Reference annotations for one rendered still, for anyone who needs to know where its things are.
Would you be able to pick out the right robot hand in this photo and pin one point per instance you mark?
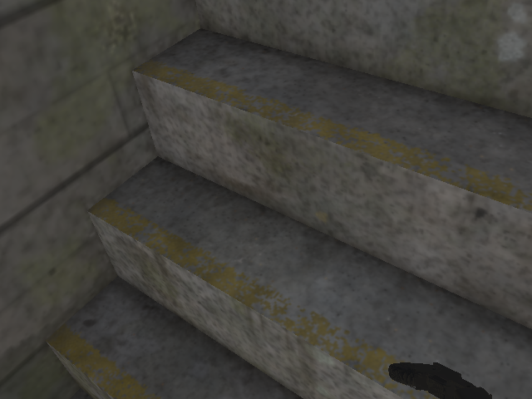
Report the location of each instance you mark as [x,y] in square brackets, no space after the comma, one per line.
[438,380]

